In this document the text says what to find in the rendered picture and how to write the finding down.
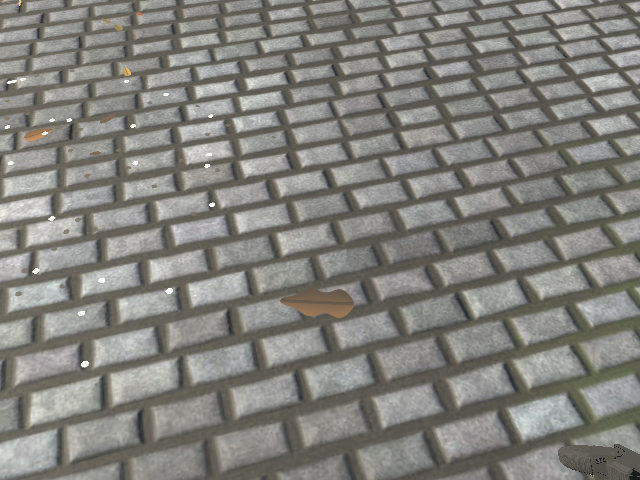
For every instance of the right robot hand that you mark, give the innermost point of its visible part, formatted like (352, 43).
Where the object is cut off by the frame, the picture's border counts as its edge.
(618, 463)

